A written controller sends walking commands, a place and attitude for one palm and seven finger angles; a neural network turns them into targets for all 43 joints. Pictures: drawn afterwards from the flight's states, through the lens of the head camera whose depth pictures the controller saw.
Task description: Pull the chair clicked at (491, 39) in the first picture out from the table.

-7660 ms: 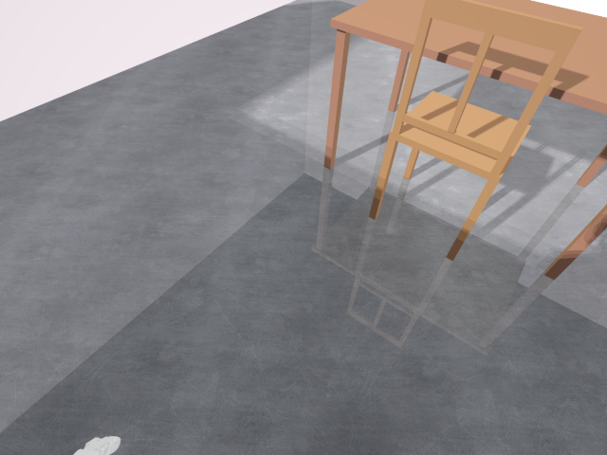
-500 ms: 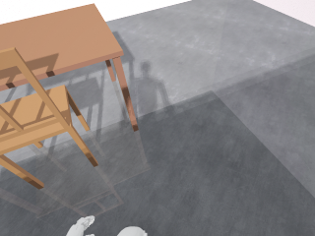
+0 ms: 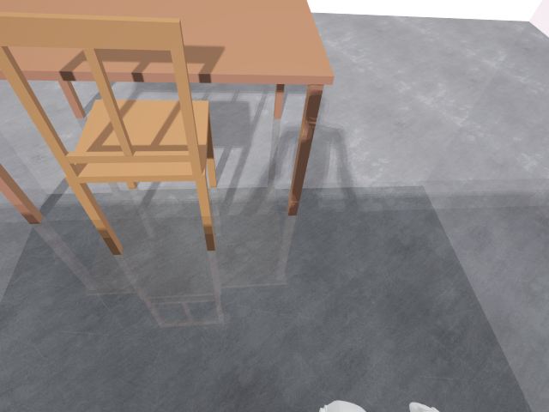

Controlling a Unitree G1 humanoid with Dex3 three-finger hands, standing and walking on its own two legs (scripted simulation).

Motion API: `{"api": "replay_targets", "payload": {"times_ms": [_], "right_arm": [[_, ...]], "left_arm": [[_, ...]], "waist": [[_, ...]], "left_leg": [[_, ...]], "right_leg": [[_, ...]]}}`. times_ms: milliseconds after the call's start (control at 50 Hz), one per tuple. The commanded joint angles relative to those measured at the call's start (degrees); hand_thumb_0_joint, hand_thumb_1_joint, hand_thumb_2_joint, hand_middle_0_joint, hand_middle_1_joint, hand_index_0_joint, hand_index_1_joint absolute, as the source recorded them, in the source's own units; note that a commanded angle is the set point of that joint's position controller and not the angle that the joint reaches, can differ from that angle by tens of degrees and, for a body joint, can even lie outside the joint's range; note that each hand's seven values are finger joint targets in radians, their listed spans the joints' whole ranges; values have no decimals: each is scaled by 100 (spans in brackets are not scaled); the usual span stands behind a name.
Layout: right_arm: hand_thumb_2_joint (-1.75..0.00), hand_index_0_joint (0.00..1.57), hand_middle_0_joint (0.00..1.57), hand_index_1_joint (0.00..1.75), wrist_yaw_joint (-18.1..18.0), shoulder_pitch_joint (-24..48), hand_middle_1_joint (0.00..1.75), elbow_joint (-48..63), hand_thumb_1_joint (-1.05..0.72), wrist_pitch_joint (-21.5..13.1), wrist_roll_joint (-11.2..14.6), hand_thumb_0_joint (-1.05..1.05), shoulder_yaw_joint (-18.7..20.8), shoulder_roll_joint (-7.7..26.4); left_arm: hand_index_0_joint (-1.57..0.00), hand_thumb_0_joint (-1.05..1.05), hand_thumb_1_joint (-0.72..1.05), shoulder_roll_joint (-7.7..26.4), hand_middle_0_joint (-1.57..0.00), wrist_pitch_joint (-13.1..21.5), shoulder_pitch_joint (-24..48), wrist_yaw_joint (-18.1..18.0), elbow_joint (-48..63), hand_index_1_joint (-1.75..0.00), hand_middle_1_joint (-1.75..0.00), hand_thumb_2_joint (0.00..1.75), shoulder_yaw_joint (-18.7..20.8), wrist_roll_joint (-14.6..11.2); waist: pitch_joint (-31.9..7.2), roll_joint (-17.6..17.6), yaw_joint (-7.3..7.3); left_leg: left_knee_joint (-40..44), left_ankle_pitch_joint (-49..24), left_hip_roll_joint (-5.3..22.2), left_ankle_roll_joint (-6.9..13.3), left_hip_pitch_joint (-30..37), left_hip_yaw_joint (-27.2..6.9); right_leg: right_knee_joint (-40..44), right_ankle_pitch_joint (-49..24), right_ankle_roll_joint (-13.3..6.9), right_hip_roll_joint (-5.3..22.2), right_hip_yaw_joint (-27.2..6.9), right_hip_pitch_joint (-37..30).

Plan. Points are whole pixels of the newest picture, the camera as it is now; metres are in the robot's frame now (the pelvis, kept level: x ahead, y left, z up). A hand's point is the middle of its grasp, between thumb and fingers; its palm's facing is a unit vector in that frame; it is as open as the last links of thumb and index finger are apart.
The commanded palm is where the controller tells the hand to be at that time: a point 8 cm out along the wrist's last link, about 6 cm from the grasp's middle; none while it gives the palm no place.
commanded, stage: turn to face it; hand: left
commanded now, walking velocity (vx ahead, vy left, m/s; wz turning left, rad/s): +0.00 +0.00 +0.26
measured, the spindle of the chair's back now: (112, 107) +0.75 +0.47 -0.06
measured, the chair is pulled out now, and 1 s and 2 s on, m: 0.00 0.00 0.00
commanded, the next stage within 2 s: take the last steps up to it in 0.12 s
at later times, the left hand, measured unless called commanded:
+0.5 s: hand out of the picture +0.00 +0.13 -0.15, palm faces +0.17 -0.95 -0.24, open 7.3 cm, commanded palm none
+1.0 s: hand out of the picture +0.08 +0.19 -0.18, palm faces +0.15 -0.98 -0.15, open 7.4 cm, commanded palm none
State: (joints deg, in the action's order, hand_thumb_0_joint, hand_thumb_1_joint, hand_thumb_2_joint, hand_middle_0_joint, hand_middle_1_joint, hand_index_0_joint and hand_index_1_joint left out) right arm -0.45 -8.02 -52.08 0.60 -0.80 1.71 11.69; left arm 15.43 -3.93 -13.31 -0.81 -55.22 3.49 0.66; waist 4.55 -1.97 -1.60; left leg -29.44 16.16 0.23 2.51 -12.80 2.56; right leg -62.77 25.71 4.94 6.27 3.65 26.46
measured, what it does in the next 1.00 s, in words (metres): walks ahead: right foot, then left foot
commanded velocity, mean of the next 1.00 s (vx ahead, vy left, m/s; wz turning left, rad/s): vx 0.24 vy -0.03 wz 0.05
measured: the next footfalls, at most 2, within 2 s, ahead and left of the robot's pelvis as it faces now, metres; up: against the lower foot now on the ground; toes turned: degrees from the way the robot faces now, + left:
right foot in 0.28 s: +0.04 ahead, -0.14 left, +0.00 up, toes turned -1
left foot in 0.80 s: +0.12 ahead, +0.13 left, +0.00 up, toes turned +15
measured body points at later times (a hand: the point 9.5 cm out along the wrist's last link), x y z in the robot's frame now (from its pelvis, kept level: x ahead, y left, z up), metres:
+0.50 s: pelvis +0.01 -0.05 +0.01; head +0.00 -0.08 +0.46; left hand -0.01 +0.18 -0.13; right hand +0.03 -0.30 -0.16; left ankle -0.02 +0.11 -0.65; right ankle +0.00 -0.14 -0.74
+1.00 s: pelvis +0.12 +0.02 +0.00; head +0.12 +0.04 +0.45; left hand +0.07 +0.25 -0.16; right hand +0.17 -0.21 -0.14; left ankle +0.08 +0.12 -0.74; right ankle +0.14 -0.10 -0.67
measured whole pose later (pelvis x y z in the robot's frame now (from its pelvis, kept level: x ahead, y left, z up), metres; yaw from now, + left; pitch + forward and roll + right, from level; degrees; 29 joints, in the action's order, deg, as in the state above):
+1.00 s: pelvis +0.12 +0.02 +0.00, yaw +5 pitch -1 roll +0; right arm -1.7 -16.4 -60.0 -4.5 -1.1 2.6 8.1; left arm 9.8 -0.3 -19.3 0.5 -64.1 3.1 1.8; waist 0.3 -2.5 -0.5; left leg -23.6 15.7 2.5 1.0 -6.7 9.6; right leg -60.8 17.6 0.9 6.1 5.0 27.9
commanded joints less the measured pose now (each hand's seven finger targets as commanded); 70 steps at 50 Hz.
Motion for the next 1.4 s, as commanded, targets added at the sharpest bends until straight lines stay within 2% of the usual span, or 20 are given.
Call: {"api": "replay_targets", "payload": {"times_ms": [0,220,240,260,280,320,420,600,680,740,780,820,940,1120,1200,1220,1240,1260,1320,1380], "right_arm": [[-90,20,20,30,-77,-499,30,138,-90,-41,-12,0,256,1048],[-90,20,20,30,-38,-397,30,-22,-90,28,-20,0,259,904],[-90,20,20,30,-16,-502,30,-51,-90,14,12,0,225,644],[-90,20,20,30,8,-615,30,17,-90,10,53,0,136,212],[-90,20,20,30,21,-360,30,173,-90,71,-14,0,205,480],[-90,20,20,30,106,-327,30,-17,-90,136,-100,0,312,646],[-90,20,20,30,188,-927,30,-470,-90,91,-112,0,303,284],[-90,20,20,30,199,-195,30,-341,-90,-71,-80,0,219,132],[-90,20,20,30,185,-234,30,-377,-90,-225,-43,0,157,-38],[-90,20,20,30,74,-1230,30,-767,-90,-364,-39,0,167,112],[-90,20,20,30,-51,-2502,30,-1076,-90,-406,-86,0,386,1063],[-90,20,20,30,-105,-2193,30,-985,-90,-325,-76,0,342,959],[-90,20,20,30,-141,-1414,30,-810,-90,-513,-48,0,159,259],[-90,20,20,30,-97,-1799,30,-987,-90,-428,-119,0,244,475],[-90,20,20,30,-71,-1676,30,-1030,-90,-389,-75,0,253,534],[-90,20,20,30,-14,-1735,30,-1009,-90,-407,-7,0,219,365],[-90,20,20,30,2,-1904,30,-833,-90,-411,50,0,134,4],[-90,20,20,30,-23,-1519,30,-695,-90,-367,60,0,155,210],[-90,20,20,30,17,-1205,30,-833,-90,-302,-19,0,203,71],[-90,20,20,30,40,-1627,30,-996,-90,-140,-80,0,144,-158]], "left_arm": [[-20,0,90,245,-20,173,20,-28,404,-30,-30,90,36,2],[-20,0,90,71,-20,355,-377,-87,258,-30,-30,90,-6,-27],[-20,0,90,237,-20,433,-597,-93,164,-30,-30,90,17,27],[-20,0,90,715,-20,499,-715,-108,107,-30,-30,90,91,112],[-20,0,90,959,-20,454,-809,-84,200,-30,-30,90,115,76],[-20,0,90,583,-20,481,-418,-111,210,-30,-30,90,122,55],[-20,0,90,59,-20,705,-619,-56,-11,-30,-30,90,-43,34],[-20,0,90,34,-20,799,-1581,-41,-669,-30,-30,90,-48,104],[-20,0,90,80,-20,749,-1566,-26,-843,-30,-30,90,-6,119],[-20,0,90,-122,-20,693,-1456,-5,-948,-30,-30,90,-38,42],[-20,0,90,-617,-20,684,-1300,43,-680,-30,-30,90,-160,11],[-20,0,90,-429,-20,617,-758,33,-495,-30,-30,90,-107,99],[-20,0,90,-645,-20,495,-831,165,-622,-30,-30,90,-45,114],[-20,0,90,-397,-20,499,658,216,-1,-30,-30,90,-21,58],[-20,0,90,-66,-20,638,-503,200,-358,-30,-30,90,88,88],[-20,0,90,384,-20,725,-1248,142,-572,-30,-30,90,200,117],[-20,0,90,1055,-20,746,-1833,80,-695,-30,-30,90,357,91],[-20,0,90,1083,-20,714,-1726,47,-661,-30,-30,90,326,-11],[-20,0,90,320,-20,716,-307,4,-344,-30,-30,90,117,-14],[-20,0,90,-87,-20,797,-108,-14,-342,-30,-30,90,-51,24]], "waist": [[-675,935,239],[-711,784,-16],[-827,185,-75],[-718,-1335,-80],[-393,-1493,-275],[271,-1216,-62],[160,-442,176],[274,-541,-142],[145,-657,-94],[-196,73,358],[-650,2084,781],[-102,1085,701],[263,848,156],[508,955,406],[-320,358,-223],[-957,-484,-538],[-1634,-1863,-621],[-1509,-1259,-635],[-415,-241,-66],[-295,-390,306]], "left_leg": [[883,-3890,1349,672,869,-1048],[446,-1893,1032,435,-179,-1470],[-41,-558,649,146,-668,-1159],[-1166,1203,-136,-242,-1750,-394],[-2138,1899,-101,-285,-2039,-464],[-3147,1050,187,-234,-2269,-602],[-3394,-311,339,-386,-1999,-278],[-1846,15,610,-433,-2159,44],[-748,311,429,-301,-1215,348],[406,-252,255,-271,882,574],[1659,523,2479,527,2198,-2389],[1986,1282,2638,795,1318,-2409],[1977,-990,1745,555,396,-457],[1627,-1842,1719,533,696,-94],[-126,-2476,1295,195,378,350],[-1522,-1655,959,-17,-590,655],[-3433,1598,138,-240,-1758,680],[-4288,1854,297,-121,-2056,-68],[-4465,456,838,-143,-1957,-289],[-3798,-22,822,-271,-1469,-121]], "right_leg": [[245,-278,54,-28,-171,191],[3591,-1316,-121,-351,-30,-1892],[4292,-1304,-194,32,-427,-2578],[4900,-489,-648,1316,-2019,-2996],[5422,616,-1189,1965,-2705,-2254],[5886,1830,-1173,1637,-2484,-1454],[5634,186,-851,876,-876,-1497],[5639,-223,-1308,1129,-1010,-2140],[5173,-733,-1327,1036,-771,-1944],[3984,-857,-957,487,-209,-961],[1095,660,-473,-415,539,860],[-116,464,-582,-45,-63,1233],[122,-1063,-359,192,-105,764],[2367,-1335,-393,-40,360,318],[3349,-1686,-612,-435,572,-1914],[3602,-1461,-891,356,-389,-3286],[4302,-1837,-1494,1918,-2594,-4186],[4643,-1809,-1699,2040,-2711,-3853],[5039,-868,-1381,1472,-1495,-1906],[5226,-1699,-1171,1047,-419,-1134]]}}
